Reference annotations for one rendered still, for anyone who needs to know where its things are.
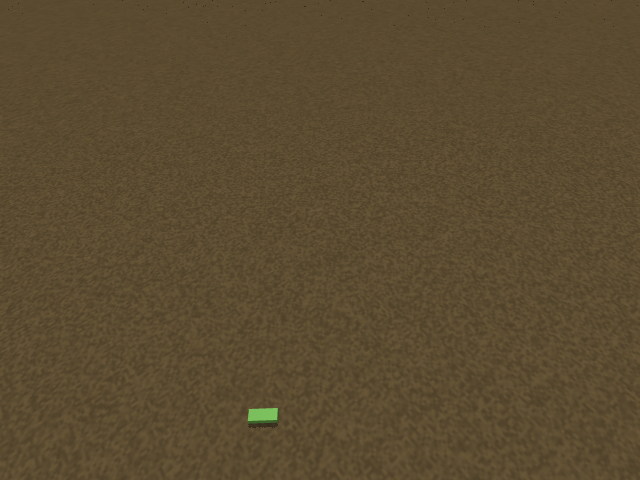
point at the small box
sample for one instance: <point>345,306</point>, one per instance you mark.
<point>265,415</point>

